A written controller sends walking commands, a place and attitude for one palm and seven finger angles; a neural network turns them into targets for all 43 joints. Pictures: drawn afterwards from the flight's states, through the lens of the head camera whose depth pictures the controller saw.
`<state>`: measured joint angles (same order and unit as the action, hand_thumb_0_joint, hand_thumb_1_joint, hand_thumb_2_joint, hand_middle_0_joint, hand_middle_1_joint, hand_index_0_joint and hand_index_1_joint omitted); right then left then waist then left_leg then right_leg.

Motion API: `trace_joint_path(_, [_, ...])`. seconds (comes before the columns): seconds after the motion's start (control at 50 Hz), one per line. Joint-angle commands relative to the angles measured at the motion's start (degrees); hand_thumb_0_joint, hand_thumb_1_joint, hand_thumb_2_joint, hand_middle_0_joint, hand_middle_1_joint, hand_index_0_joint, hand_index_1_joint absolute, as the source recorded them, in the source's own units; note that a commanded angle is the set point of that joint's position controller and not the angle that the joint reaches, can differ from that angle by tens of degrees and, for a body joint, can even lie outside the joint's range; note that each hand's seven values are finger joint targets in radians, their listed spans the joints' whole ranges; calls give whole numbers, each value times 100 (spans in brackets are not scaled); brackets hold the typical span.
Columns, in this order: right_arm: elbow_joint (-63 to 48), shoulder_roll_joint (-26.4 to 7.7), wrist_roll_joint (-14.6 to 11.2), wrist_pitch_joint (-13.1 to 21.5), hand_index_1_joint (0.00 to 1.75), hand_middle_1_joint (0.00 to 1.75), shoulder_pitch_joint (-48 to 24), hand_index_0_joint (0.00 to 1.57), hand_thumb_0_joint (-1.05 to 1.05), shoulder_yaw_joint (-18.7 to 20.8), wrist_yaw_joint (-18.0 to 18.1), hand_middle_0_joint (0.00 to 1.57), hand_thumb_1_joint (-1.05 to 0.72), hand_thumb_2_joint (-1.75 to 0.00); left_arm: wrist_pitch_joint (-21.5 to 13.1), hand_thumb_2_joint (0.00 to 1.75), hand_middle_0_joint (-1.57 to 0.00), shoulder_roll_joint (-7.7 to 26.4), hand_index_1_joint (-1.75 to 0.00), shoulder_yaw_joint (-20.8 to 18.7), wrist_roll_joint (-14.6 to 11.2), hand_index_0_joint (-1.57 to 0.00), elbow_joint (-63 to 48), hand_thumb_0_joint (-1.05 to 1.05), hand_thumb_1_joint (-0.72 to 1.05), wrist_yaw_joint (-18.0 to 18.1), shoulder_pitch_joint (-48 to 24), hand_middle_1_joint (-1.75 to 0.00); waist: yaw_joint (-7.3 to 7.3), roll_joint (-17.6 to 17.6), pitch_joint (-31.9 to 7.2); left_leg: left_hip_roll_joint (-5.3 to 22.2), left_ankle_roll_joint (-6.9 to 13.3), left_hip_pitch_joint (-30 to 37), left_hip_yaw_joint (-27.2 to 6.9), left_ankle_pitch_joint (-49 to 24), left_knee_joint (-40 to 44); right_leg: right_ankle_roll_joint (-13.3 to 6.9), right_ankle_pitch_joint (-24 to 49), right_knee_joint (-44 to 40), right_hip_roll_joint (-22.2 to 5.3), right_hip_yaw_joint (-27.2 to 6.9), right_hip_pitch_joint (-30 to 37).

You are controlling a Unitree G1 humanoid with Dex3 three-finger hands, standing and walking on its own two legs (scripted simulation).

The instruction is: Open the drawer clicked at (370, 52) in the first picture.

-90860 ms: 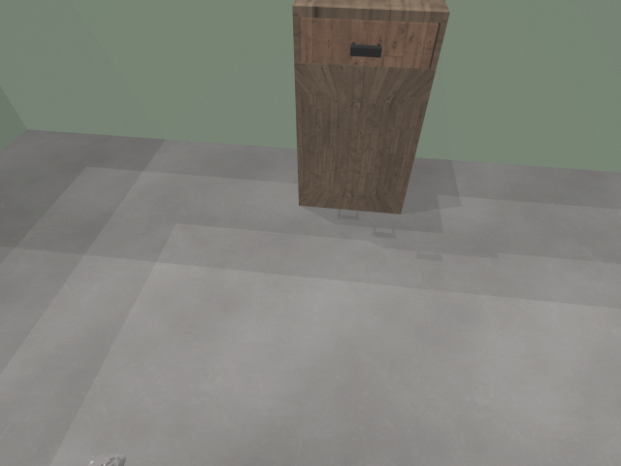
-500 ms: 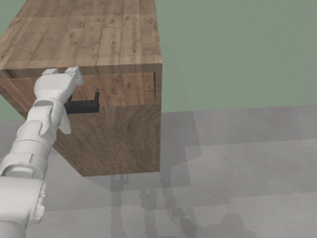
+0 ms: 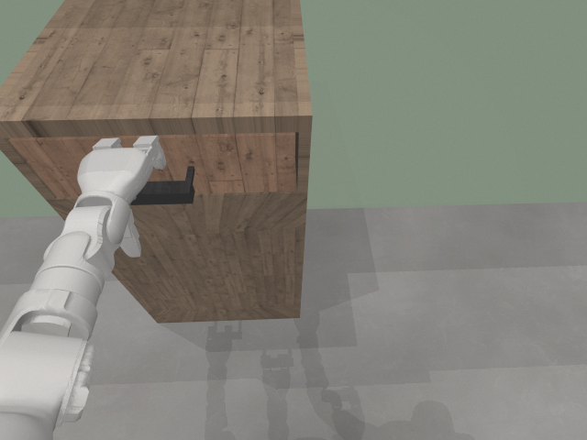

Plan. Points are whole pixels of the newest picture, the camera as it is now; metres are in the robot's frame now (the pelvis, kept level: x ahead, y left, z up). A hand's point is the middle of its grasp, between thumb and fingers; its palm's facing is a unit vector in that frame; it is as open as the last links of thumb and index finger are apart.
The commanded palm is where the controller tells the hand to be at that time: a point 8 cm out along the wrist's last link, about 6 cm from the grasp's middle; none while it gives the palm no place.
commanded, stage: lower the fingers behind the handle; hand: left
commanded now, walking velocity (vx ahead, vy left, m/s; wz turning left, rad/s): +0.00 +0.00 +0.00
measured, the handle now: (163, 182) +0.51 +0.23 +0.02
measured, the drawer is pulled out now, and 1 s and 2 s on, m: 0.00 0.00 0.00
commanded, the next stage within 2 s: close the thumb around the handle in 1.28 s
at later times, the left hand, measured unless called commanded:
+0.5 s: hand (141, 202) +0.46 +0.25 +0.03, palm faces -0.05 -0.02 -1.00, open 13.8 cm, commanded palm +0.43 +0.24 +0.08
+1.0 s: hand (142, 218) +0.45 +0.25 +0.00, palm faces -0.03 -0.02 -1.00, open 13.9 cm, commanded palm +0.43 +0.24 +0.06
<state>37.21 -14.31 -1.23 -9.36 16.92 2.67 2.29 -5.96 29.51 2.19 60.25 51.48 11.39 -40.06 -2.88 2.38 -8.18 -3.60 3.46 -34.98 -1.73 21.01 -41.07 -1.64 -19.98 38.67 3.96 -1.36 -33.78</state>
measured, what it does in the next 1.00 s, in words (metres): stands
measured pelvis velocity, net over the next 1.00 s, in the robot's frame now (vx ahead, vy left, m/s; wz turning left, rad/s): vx -0.01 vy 0.01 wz -0.01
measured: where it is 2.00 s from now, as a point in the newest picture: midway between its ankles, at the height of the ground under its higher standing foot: outside the picture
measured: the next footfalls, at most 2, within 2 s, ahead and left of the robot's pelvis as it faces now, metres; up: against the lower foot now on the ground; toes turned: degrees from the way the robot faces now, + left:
none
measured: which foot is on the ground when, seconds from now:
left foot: down 0.00-1.00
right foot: down 0.00-1.00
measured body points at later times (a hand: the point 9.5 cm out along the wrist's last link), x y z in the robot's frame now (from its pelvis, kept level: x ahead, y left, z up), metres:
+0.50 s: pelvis +0.00 +0.00 -0.01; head +0.08 +0.00 +0.44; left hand +0.45 +0.25 +0.08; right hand +0.02 -0.27 -0.14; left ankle -0.02 +0.08 -0.71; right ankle -0.02 -0.11 -0.71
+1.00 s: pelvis -0.01 +0.01 -0.02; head +0.08 +0.01 +0.42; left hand +0.45 +0.25 +0.05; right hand +0.03 -0.27 -0.15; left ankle -0.02 +0.08 -0.71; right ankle -0.02 -0.11 -0.71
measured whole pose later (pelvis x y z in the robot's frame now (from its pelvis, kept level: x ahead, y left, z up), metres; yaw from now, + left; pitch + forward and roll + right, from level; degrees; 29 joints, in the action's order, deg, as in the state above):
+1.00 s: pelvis -0.01 +0.01 -0.02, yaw -1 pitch +20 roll -3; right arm 39.2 -14.0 0.0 -8.7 18.2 2.7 1.4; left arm -3.2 28.4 1.2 63.1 59.1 20.8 -41.8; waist -4.9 2.5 -10.2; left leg -3.0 3.7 -46.1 -1.8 24.2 -50.3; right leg -1.3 -22.3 46.3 4.8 -0.6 -44.2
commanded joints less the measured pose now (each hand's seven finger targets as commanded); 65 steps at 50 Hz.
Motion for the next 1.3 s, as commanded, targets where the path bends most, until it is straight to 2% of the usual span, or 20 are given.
trace_joint_path(0.0, [-394,-891,37,111,30,30,489,20,0,302,50,20,-90,-90,48,30,-30,1369,-120,-329,-8,-30,-985,0,-50,401,-2669,-120,-165,178,-1925,218,-113,1376,25,-2543,162,-122,1846,-222,-29,96,477])
trace_joint_path(0.04, [-382,-900,54,119,30,30,562,20,0,332,49,20,-90,-90,9,30,-30,1489,-120,-444,25,-30,-1064,0,-50,456,-2737,-120,-142,275,-2250,235,-137,1537,-5,-2747,89,-125,1893,-144,-16,95,492])
trace_joint_path(0.12, [-311,-900,64,135,30,30,653,20,0,342,47,20,-90,-90,51,30,-30,1208,-120,-235,6,-30,-870,0,-50,500,-2893,-120,-294,128,-2096,265,-139,1479,-60,-2628,36,-124,1727,-144,7,143,244])
trace_joint_path(0.18, [-280,-926,71,131,30,30,707,20,0,327,61,20,-90,-90,61,30,-30,1530,-120,-483,55,-30,-750,0,-50,567,-2786,-120,-209,206,-2200,248,-130,1370,-26,-2606,0,-124,1810,-86,15,115,296])
trace_joint_path(0.32, [-290,-953,106,102,30,30,743,20,0,319,45,20,-90,-90,79,30,-30,1742,-120,-731,96,-30,-603,0,-50,697,-2415,-120,-81,172,-2359,244,-124,1032,48,-2743,-61,-129,2100,25,20,80,575])
trace_joint_path(0.36, [-298,-938,97,92,30,30,749,20,0,333,34,20,-90,-90,107,30,-30,1724,-120,-770,107,-30,-522,0,-50,716,-2053,-120,-24,204,-2404,247,-116,1054,95,-2829,-97,-115,2206,38,24,62,612])
trace_joint_path(0.4, [-307,-939,66,89,30,30,759,20,0,316,27,20,-90,-90,197,30,-30,1403,-120,-496,73,-30,-303,0,-50,692,-1976,-120,-126,-34,-2037,249,-100,820,110,-2528,-37,-98,2055,-32,22,91,527])
trace_joint_path(0.58, [-273,-951,71,108,30,30,821,20,0,335,49,20,-90,-90,65,30,-30,1408,-120,-502,85,-30,-266,0,-50,658,-1933,-120,-162,-9,-1950,257,-73,810,81,-2282,-99,-109,1812,-14,31,65,286])
trace_joint_path(0.64, [-290,-935,91,133,30,30,811,20,0,348,53,20,-90,-90,-107,30,-30,1386,-120,-440,123,-30,-636,0,-50,724,-2313,-120,-222,256,-2138,272,-98,962,29,-2372,-184,-117,1760,78,34,69,80])
trace_joint_path(0.72, [-222,-939,158,178,30,30,813,20,0,382,45,20,-90,-90,-237,30,-30,1542,-120,-680,164,-30,-752,0,-50,978,-2438,-120,-241,279,-2340,286,-126,1006,-39,-2556,-387,-130,1745,262,50,114,-158])
trace_joint_path(0.8, [-168,-946,176,176,30,30,811,20,0,380,-23,20,-90,-90,-21,30,-30,1316,-120,-542,234,-30,-451,0,-50,1168,-2266,-120,-228,398,-2341,308,-207,1042,-73,-2668,-496,-136,1625,374,87,196,-473])
trace_joint_path(0.82, [-145,-947,187,174,30,30,813,20,0,381,-33,20,-90,-90,39,30,-30,1166,-120,-427,211,-30,-386,0,-50,1175,-2383,-120,-313,409,-2339,315,-207,1057,-82,-2702,-527,-134,1629,380,87,209,-544])
trace_joint_path(0.92, [-144,-981,165,147,30,30,842,20,0,338,-17,20,-90,-90,289,30,-30,1271,-120,-381,253,-30,-285,0,-50,1165,-2690,-120,-341,378,-2407,311,-199,1029,-117,-2465,-468,-135,1495,347,91,219,-493])
trace_joint_path(0.98, [-156,-966,147,133,30,30,867,20,0,328,0,20,-90,-90,338,30,-30,1327,-120,-443,189,-30,-257,0,-50,1040,-2513,-120,-262,377,-2491,309,-180,1103,-75,-2541,-453,-121,1599,305,86,205,-317])
trace_joint_path(1.02, [-170,-964,146,124,30,30,862,20,0,302,32,20,-90,-90,300,30,-30,1321,-120,-411,151,-30,-182,0,-50,932,-2557,-120,-329,209,-2323,303,-142,930,-70,-2416,-428,-114,1626,266,79,180,-255])
trace_joint_path(1.06, [-191,-957,129,135,30,30,853,20,0,289,56,20,-90,-90,227,30,-30,1336,-120,-402,174,-30,-168,0,-50,882,-2428,-120,-273,253,-2196,289,-130,836,-53,-2258,-385,-116,1534,247,70,168,-252])
trace_joint_path(1.14, [-217,-933,159,145,30,30,870,20,0,310,39,20,-90,-90,6,30,-30,1431,-120,-561,166,-30,-471,0,-50,886,-2235,-120,-167,425,-2476,328,-172,1069,-71,-2708,-440,-130,1725,334,88,173,-228])
trace_joint_path(1.2, [-208,-934,150,135,30,30,846,20,0,329,14,20,-90,-90,-11,30,-30,1224,-120,-439,152,-30,-388,0,-50,938,-2099,-120,-234,248,-2179,336,-171,906,-66,-2519,-433,-125,1607,303,93,194,-344])
trace_joint_path(1.26, [-171,-974,166,133,30,30,868,20,0,347,-4,20,-90,-90,-12,30,-30,1517,-120,-686,173,-30,-482,0,-50,1038,-2104,-120,-142,357,-2394,325,-173,935,-51,-2592,-450,-130,1690,350,89,166,-238])
trace_joint_path(1.28, [-186,-956,161,129,30,30,853,20,0,343,-9,20,-90,-90,23,30,-30,1368,-120,-528,206,-30,-503,0,-50,1057,-2189,-120,-208,367,-2385,322,-193,961,-76,-2569,-448,-134,1627,350,96,189,-313])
